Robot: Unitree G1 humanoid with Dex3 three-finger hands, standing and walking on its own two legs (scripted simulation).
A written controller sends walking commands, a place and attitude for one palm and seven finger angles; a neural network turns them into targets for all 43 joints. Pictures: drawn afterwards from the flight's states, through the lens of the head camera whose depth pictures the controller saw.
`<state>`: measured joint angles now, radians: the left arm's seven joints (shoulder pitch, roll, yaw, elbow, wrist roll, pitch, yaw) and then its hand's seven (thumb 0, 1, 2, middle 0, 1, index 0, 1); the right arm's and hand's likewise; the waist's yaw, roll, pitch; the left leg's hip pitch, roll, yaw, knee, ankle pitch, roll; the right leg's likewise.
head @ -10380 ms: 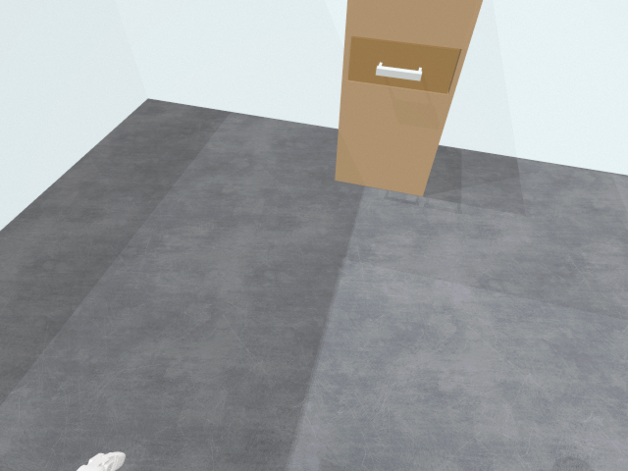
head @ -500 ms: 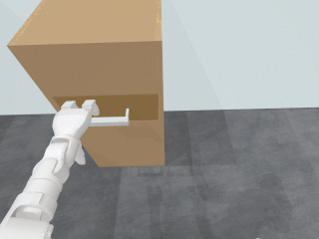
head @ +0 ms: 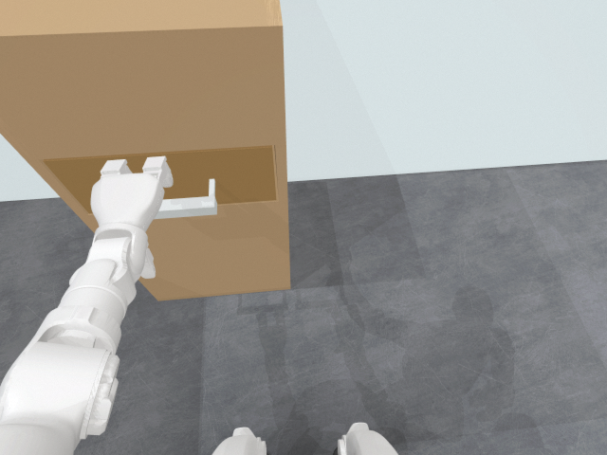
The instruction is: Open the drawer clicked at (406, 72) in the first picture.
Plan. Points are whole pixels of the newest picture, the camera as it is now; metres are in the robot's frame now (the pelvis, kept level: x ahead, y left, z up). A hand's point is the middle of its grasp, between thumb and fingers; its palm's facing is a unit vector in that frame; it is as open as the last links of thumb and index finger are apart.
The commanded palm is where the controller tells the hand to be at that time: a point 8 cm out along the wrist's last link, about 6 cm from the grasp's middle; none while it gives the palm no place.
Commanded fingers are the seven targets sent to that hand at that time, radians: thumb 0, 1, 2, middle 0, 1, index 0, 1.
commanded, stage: move the hooked fingers above the handle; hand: left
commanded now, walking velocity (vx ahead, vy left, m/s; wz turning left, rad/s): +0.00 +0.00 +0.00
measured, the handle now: (172, 198) +0.56 +0.23 -0.11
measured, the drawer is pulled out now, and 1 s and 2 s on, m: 0.00 0.00 0.00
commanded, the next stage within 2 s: lower the fingers behind the handle in 1.06 s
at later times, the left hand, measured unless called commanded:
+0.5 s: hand (164, 206) +0.51 +0.22 -0.06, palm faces -0.04 -0.02 -1.00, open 13.8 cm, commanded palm +0.49 +0.21 +0.00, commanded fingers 0.00 -0.50 0.30 -0.30 -1.20 -0.30 -1.20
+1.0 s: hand (158, 211) +0.50 +0.23 -0.06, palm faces -0.05 -0.03 -1.00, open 13.9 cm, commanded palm +0.49 +0.21 +0.00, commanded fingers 0.00 -0.50 0.30 -0.30 -1.20 -0.30 -1.20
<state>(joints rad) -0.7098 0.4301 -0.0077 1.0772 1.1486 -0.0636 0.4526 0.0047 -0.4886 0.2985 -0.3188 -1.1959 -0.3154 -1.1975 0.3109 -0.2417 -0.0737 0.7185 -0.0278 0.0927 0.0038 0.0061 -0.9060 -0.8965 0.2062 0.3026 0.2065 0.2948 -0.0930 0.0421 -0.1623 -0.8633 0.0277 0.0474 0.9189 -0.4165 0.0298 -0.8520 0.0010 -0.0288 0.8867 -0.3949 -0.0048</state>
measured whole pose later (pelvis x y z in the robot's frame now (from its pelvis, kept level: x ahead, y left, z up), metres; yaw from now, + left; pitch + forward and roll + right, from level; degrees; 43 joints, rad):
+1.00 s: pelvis -0.01 +0.00 -0.04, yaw +0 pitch +28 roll -3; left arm -0.88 0.52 0.02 1.16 1.15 -0.07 0.44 0.00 -0.49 0.30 -0.32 -1.20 -0.32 -1.20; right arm 0.33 -0.25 -0.05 0.72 -0.05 0.06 0.00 0.00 -0.91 -0.90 0.21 0.30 0.21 0.29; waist -0.16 0.06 -0.18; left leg -1.14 0.05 0.01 1.14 -0.49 0.03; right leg -1.11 0.01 -0.06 1.06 -0.45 -0.01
